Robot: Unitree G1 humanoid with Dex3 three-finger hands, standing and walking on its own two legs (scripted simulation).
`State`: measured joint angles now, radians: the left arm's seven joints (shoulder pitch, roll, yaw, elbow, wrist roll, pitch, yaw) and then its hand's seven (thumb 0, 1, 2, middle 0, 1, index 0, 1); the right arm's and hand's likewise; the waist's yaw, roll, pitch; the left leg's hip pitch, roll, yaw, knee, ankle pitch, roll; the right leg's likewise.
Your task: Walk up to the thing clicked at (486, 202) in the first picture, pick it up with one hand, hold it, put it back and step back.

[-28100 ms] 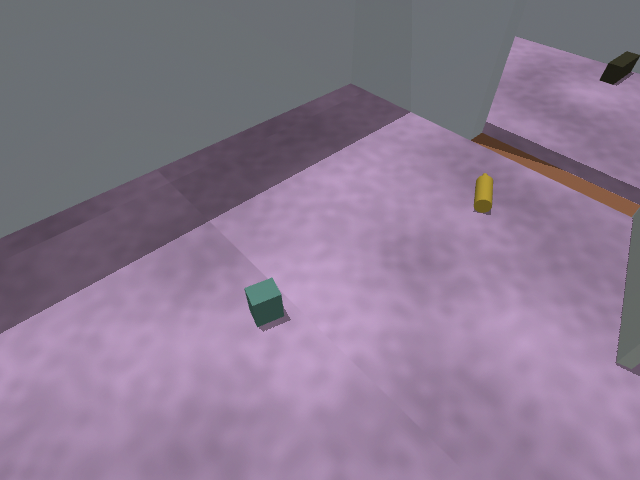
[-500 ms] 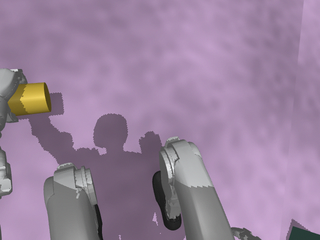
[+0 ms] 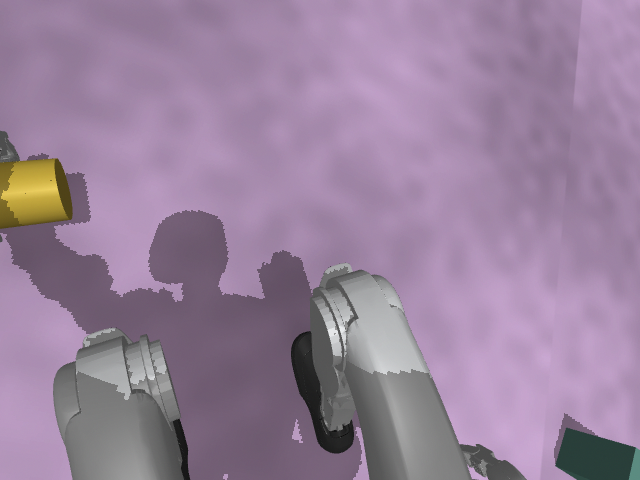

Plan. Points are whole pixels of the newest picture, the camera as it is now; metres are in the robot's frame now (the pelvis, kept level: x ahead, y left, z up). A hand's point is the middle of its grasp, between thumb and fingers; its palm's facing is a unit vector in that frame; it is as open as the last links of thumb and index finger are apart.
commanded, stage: lower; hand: left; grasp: from above
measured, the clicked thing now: out of the picture +0.50 +0.32 -0.21
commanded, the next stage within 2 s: rest in 0.06 s
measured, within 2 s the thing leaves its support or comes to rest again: rests again in 1.52 s
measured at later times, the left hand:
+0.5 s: hand out of the picture +0.50 +0.29 -0.23, palm faces -0.47 -0.07 -0.88, open 10.5 cm
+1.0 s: hand out of the picture +0.50 +0.29 -0.26, palm faces -0.46 -0.08 -0.89, open 10.4 cm
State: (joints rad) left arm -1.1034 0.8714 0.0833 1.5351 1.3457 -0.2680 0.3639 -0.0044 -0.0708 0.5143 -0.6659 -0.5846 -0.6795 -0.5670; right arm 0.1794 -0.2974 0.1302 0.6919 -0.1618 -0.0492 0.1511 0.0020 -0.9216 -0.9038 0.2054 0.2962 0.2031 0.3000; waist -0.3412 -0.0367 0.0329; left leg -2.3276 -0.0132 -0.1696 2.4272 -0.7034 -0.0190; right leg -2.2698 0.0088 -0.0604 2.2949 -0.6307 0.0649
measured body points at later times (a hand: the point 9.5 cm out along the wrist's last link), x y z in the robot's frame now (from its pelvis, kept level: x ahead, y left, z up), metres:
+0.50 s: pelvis +0.00 +0.00 -0.02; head +0.28 +0.10 +0.32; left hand +0.52 +0.29 -0.18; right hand +0.02 -0.26 -0.08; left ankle +0.07 +0.13 -0.30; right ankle +0.11 -0.13 -0.29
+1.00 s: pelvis +0.00 +0.01 -0.02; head +0.28 +0.12 +0.31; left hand +0.52 +0.29 -0.21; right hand +0.01 -0.25 -0.07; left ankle +0.07 +0.13 -0.30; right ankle +0.11 -0.13 -0.29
